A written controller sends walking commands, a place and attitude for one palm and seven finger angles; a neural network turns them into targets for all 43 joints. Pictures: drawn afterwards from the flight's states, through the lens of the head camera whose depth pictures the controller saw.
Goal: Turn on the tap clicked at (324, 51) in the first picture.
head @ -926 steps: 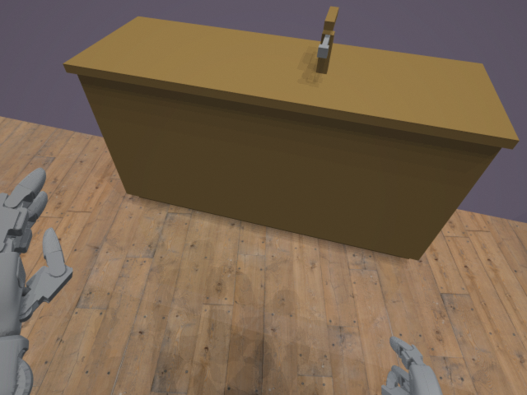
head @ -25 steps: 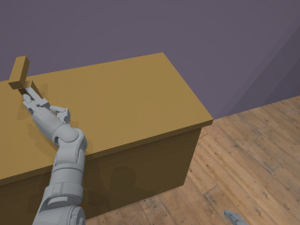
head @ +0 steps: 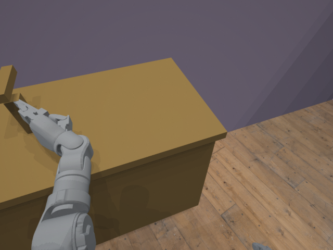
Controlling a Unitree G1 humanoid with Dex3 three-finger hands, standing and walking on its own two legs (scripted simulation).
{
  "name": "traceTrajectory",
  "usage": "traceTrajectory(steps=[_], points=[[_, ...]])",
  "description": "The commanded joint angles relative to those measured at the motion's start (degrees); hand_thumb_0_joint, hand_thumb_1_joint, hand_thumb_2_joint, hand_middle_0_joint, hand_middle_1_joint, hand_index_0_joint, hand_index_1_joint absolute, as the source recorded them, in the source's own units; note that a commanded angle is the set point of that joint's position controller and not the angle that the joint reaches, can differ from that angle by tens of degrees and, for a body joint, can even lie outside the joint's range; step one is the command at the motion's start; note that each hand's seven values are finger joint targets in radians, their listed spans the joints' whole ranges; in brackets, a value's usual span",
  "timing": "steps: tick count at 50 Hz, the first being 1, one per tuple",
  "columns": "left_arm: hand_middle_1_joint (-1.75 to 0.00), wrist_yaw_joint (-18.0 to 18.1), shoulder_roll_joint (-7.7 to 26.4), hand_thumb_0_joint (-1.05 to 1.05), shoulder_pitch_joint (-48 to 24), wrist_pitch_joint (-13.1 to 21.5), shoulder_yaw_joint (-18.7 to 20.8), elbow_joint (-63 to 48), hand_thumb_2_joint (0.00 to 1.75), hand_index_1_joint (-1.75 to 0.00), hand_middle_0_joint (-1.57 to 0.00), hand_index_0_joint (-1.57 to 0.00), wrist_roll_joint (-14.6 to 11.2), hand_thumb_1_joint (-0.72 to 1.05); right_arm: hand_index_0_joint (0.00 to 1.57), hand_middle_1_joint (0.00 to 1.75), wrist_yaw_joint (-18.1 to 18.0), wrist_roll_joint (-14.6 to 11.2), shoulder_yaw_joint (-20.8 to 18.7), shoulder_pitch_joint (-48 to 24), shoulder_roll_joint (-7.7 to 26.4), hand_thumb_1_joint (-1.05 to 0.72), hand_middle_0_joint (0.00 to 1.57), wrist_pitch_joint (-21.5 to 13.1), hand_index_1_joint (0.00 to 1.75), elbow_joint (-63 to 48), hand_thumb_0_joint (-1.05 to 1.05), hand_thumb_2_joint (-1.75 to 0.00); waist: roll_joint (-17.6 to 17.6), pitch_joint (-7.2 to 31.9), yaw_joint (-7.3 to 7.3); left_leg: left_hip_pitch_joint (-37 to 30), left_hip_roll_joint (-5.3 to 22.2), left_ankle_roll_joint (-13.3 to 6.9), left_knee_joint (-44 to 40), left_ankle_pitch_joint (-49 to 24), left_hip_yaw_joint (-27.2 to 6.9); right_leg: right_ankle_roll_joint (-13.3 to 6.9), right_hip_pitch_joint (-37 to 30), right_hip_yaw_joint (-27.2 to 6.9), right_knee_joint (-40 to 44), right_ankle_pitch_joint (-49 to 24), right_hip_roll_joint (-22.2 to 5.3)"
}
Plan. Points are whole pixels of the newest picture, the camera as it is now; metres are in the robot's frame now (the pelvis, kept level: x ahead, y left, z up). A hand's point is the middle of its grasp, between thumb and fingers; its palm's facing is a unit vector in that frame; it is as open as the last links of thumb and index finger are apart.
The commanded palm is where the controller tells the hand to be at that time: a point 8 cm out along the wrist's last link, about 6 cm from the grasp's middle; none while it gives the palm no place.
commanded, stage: push the lever round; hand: left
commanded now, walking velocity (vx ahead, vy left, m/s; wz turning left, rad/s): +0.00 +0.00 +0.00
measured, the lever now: (42, 116) +0.41 +0.32 +0.12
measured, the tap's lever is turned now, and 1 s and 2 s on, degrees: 39 54 52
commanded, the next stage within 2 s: lift the hand up off the lever in 0.32 s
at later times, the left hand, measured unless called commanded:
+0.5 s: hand (75, 109) +0.44 +0.25 +0.12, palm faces +0.84 -0.54 -0.10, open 8.3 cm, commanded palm +0.38 +0.27 +0.11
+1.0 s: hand (71, 111) +0.43 +0.26 +0.12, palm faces +0.83 -0.56 -0.06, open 8.5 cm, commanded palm +0.37 +0.27 +0.13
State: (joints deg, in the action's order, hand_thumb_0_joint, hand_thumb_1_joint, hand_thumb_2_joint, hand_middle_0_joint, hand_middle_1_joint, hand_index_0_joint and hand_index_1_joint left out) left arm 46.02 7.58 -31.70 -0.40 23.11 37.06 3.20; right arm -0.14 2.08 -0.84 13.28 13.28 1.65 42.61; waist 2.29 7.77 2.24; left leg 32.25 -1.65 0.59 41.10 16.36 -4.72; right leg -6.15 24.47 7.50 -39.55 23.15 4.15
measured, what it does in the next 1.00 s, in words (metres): stands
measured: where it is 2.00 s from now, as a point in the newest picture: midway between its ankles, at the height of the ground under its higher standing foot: outside the picture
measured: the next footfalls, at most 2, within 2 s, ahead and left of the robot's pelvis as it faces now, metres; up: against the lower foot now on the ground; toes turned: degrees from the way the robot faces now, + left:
none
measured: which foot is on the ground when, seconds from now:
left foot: down 0.00-1.00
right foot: down 0.00-1.00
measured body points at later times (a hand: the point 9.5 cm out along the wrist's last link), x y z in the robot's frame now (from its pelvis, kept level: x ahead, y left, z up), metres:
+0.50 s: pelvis +0.00 +0.00 +0.00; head +0.02 -0.01 +0.45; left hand +0.39 +0.27 +0.13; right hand +0.08 -0.26 -0.13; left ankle +0.04 +0.13 -0.71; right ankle -0.03 -0.04 -0.71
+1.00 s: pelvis +0.02 +0.01 +0.01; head +0.02 +0.00 +0.46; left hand +0.38 +0.28 +0.13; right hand +0.12 -0.24 -0.11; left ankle +0.04 +0.13 -0.71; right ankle -0.03 -0.04 -0.71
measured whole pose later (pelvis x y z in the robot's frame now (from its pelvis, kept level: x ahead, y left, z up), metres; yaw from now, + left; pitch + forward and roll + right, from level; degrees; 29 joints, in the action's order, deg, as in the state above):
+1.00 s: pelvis +0.02 +0.01 +0.01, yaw -2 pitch +7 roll +0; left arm 44.2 7.4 -31.2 -4.4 25.3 33.7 2.3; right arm 0.7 2.3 -1.2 13.7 13.1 1.8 41.8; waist 2.0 7.7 3.3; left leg 29.3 -1.4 -0.2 39.1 17.0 -2.9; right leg -5.3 21.7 5.5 -36.8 22.8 4.3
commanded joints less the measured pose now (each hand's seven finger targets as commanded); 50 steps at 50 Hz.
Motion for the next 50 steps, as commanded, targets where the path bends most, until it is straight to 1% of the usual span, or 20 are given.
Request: traceTrajectory(steps=[1, 9, 15, 19, 22, 24, 25, 29, 30, 34, 35, 38, 39, 40, 42, 44, 45, 47, 49, 50], points=[[-0.15, -0.58, 11.2, 0.0, -25.58, 2.78, -1.78, -9.35, 0.9, -0.15, -0.15, -0.15, 1.15, 0.9, 0.2, 0.3, -0.35, -0.06, -2.08, -3.62, 6.95, -0.9, 0.2, -2.57, 0.3, -7.09, 0.0, -0.9, -3.41, 11.36, 1.4, -6.78, -0.44, -3.32, -1.65, -6.56, 1.64, 6.95, -2.98, -7.49, 8.53, -20.5, -5.92], [-0.15, -0.19, 14.65, 0.0, -28.86, 3.25, 0.67, -3.72, 0.9, -0.15, -0.15, -0.15, 2.16, 0.9, 0.2, 0.3, -0.55, 0.37, -2.2, -2.25, 7.38, -0.9, 0.2, -2.3, 0.3, -5.9, 0.0, -0.9, -3.19, 11.98, 1.8, -5.75, -0.42, -3.43, -1.3, -5.46, 1.54, 6.88, -1.73, -7.61, 8.25, -18.71, -5.78], [-0.15, 0.04, 15.77, 0.0, -27.82, 3.35, 2.83, -2.2, 0.9, -0.15, -0.15, -0.15, 2.4, 0.9, 0.2, 0.3, 0.06, 0.67, -2.37, -0.28, 7.4, -0.9, 0.2, -1.52, 0.3, -6.56, 0.0, -0.9, -3.65, 15.48, 1.45, -5.2, -0.56, -3.42, -0.69, -8.43, 1.89, 7.53, -4.55, -7.39, 6.46, -25.76, -6.15], [-0.15, 0.03, 17.22, 0.0, -28.43, 3.46, 4.08, -0.85, 0.9, -0.15, -0.15, -0.15, 2.74, 0.9, 0.2, 0.3, 0.26, 0.79, -2.51, 0.07, 7.8, -0.9, 0.2, -1.31, 0.3, -6.39, 0.0, -0.9, -4.69, 13.5, 1.59, -4.27, -0.52, -3.57, -0.66, -7.55, 1.88, 7.71, -3.66, -7.52, 7.02, -25.32, -6.04], [-0.15, -0.09, 15.91, 0.0, -29.79, 3.86, 2.79, -0.07, 0.9, -0.15, -0.15, -0.15, 2.66, 0.9, 0.2, 0.3, 0.45, 0.77, -2.44, 0.51, 7.6, -0.9, 0.2, -1.44, 0.3, -6.65, 0.0, -0.9, -5.8, 13.23, 2.23, -4.02, -0.51, -3.68, -0.7, -6.71, 2.05, 7.97, -3.3, -7.57, 7.38, -24.11, -5.95], [-0.15, 0.01, 18.81, 0.0, -29.12, 3.95, 5.11, -1.21, 0.9, -0.15, -0.15, -0.15, 2.86, 0.9, 0.2, 0.3, 0.34, 0.77, -2.61, 0.59, 7.89, -0.9, 0.2, -1.2, 0.3, -6.56, 0.0, -0.9, -3.67, 14.95, 1.33, -4.67, -0.53, -3.66, -0.9, -7.72, 2.09, 7.58, -4.54, -7.57, 7.01, -24.78, -5.84], [-0.15, -0.08, 16.83, 0.0, -29.42, 3.95, 3.58, -1.65, 0.9, -0.15, -0.15, -0.15, 2.53, 0.9, 0.2, 0.3, 0.47, 0.71, -2.49, 0.65, 7.58, -0.9, 0.2, -1.24, 0.3, -7.0, 0.0, -0.9, -4.21, 15.05, 1.61, -4.81, -0.61, -3.66, -1.11, -7.74, 2.21, 7.82, -4.7, -7.53, 7.01, -25.16, -5.87], [-0.15, -0.15, 19.23, 0.0, -26.14, 3.41, 6.02, -3.7, 0.9, -0.15, -0.15, -0.15, 2.49, 0.9, 0.2, 0.3, 0.57, 0.69, -2.72, 0.82, 7.76, -0.9, 0.2, -0.94, 0.3, -7.28, 0.0, -0.9, -3.04, 16.06, 0.37, -5.49, -0.55, -3.58, -1.39, -9.7, 2.34, 7.68, -7.22, -7.41, 6.88, -28.43, -5.79], [-0.15, -0.36, 17.39, 0.0, -26.38, 3.3, 4.44, -4.66, 0.9, -0.15, -0.15, -0.15, 2.21, 0.9, 0.2, 0.3, 0.69, 0.56, -2.59, 0.71, 7.57, -0.9, 0.2, -0.96, 0.3, -7.65, 0.0, -0.9, -3.23, 15.74, 0.7, -5.92, -0.48, -3.55, -1.74, -10.03, 2.43, 7.64, -7.04, -7.08, 6.81, -28.32, -5.67], [-0.15, -0.28, 18.36, 0.0, -24.73, 2.71, 5.31, -7.7, 0.9, -0.15, -0.15, -0.15, 1.78, 0.9, 0.2, 0.3, 0.72, 0.45, -2.69, -0.04, 7.71, -0.9, 0.2, -1.14, 0.3, -7.67, 0.0, -0.9, -3.07, 15.49, 0.12, -6.87, -0.34, -3.53, -2.25, -10.54, 2.43, 7.49, -8.0, -6.93, 7.34, -28.41, -5.47], [-0.15, -0.32, 16.77, 0.0, -25.2, 2.67, 4.12, -8.62, 0.9, -0.15, -0.15, -0.15, 1.6, 0.9, 0.2, 0.3, 0.79, 0.42, -2.63, -0.09, 7.48, -0.9, 0.2, -1.34, 0.3, -7.86, 0.0, -0.9, -3.16, 15.31, 0.32, -7.51, -0.31, -3.54, -2.42, -10.86, 2.53, 7.54, -7.8, -6.8, 7.4, -28.7, -5.4], [-0.15, -0.24, 16.67, 0.0, -22.92, 1.87, 4.27, -10.7, 0.9, -0.15, -0.15, -0.15, 1.24, 0.9, 0.2, 0.3, 0.8, 0.39, -2.66, -0.77, 7.43, -0.9, 0.2, -1.58, 0.3, -8.05, 0.0, -0.9, -2.79, 15.13, -0.11, -8.27, -0.23, -3.43, -2.55, -11.69, 2.87, 7.58, -8.63, -6.78, 7.78, -29.97, -5.39], [-0.15, -0.19, 18.68, 0.0, -22.98, 1.7, 5.72, -12.11, 0.9, -0.15, -0.15, -0.15, 1.5, 0.9, 0.2, 0.3, 0.66, 0.39, -2.76, -0.95, 7.58, -0.9, 0.2, -1.49, 0.3, -7.79, 0.0, -0.9, -1.35, 15.91, -0.62, -9.03, -0.19, -3.36, -2.8, -12.45, 2.71, 7.11, -9.03, -6.53, 7.55, -29.36, -5.2], [-0.15, -0.34, 16.71, 0.0, -22.71, 1.33, 4.03, -12.34, 0.9, -0.15, -0.15, -0.15, 1.24, 0.9, 0.2, 0.3, 0.71, 0.2, -2.59, -1.28, 7.27, -0.9, 0.2, -1.59, 0.3, -8.08, 0.0, -0.9, -2.16, 14.81, -0.3, -9.04, -0.14, -3.35, -3.01, -12.38, 2.76, 7.23, -8.77, -6.49, 7.73, -29.46, -5.23], [-0.15, -0.25, 17.11, 0.0, -23.08, 0.79, 4.24, -12.86, 0.9, -0.15, -0.15, -0.15, 1.21, 0.9, 0.2, 0.3, 0.65, 0.24, -2.56, -1.59, 7.37, -0.9, 0.2, -1.79, 0.3, -7.99, 0.0, -0.9, -2.9, 14.21, -0.17, -9.06, -0.09, -3.36, -3.14, -11.91, 2.73, 7.24, -8.57, -6.49, 8.17, -28.52, -5.22], [-0.15, -0.16, 17.88, 0.0, -22.52, 0.59, 4.86, -15.91, 0.9, -0.15, -0.15, -0.15, 1.29, 0.9, 0.2, 0.3, 0.5, 0.25, -2.77, -2.21, 7.29, -0.9, 0.2, -1.87, 0.3, -7.97, 0.0, -0.9, -0.76, 15.53, -0.87, -11.16, -0.01, -3.31, -3.35, -13.75, 2.62, 6.59, -8.95, -6.03, 7.97, -28.48, -4.76], [-0.15, -0.21, 15.43, 0.0, -23.06, 0.47, 2.71, -16.95, 0.9, -0.15, -0.15, -0.15, 1.14, 0.9, 0.2, 0.3, 0.6, 0.23, -2.59, -2.43, 7.02, -0.9, 0.2, -2.12, 0.3, -8.1, 0.0, -0.9, -0.44, 15.41, -0.48, -11.88, 0.04, -3.21, -3.43, -14.43, 2.68, 6.55, -8.48, -5.82, 7.74, -28.87, -4.73], [-0.15, -0.11, 14.72, 0.0, -22.59, 0.04, 2.14, -17.78, 0.9, -0.15, -0.15, -0.15, 1.17, 0.9, 0.2, 0.3, 0.63, 0.32, -2.61, -2.75, 6.98, -0.9, 0.2, -2.38, 0.3, -8.06, 0.0, -0.9, -1.26, 15.57, -0.57, -12.45, 0.18, -3.06, -3.37, -15.46, 2.54, 6.46, -8.65, -5.58, 7.58, -29.69, -4.63], [-0.15, -0.04, 16.68, 0.0, -21.9, -0.53, 3.65, -18.67, 0.9, -0.15, -0.15, -0.15, 1.32, 0.9, 0.2, 0.3, 0.48, 0.25, -2.74, -3.08, 7.1, -0.9, 0.2, -2.23, 0.3, -7.71, 0.0, -0.9, 0.16, 15.72, -1.05, -13.43, 0.29, -2.92, -3.67, -16.4, 2.34, 5.88, -8.74, -5.22, 7.6, -28.39, -4.31], [-0.15, -0.13, 13.85, 0.0, -23.75, -0.66, 0.9, -19.86, 0.9, -0.15, -0.15, -0.15, 1.29, 0.9, 0.2, 0.3, 0.53, 0.2, -2.57, -3.54, 6.81, -0.9, 0.2, -2.4, 0.3, -7.85, 0.0, -0.9, 0.07, 15.12, -0.32, -14.28, 0.37, -2.91, -3.65, -17.01, 2.41, 5.83, -7.93, -5.03, 7.59, -28.43, -4.32]])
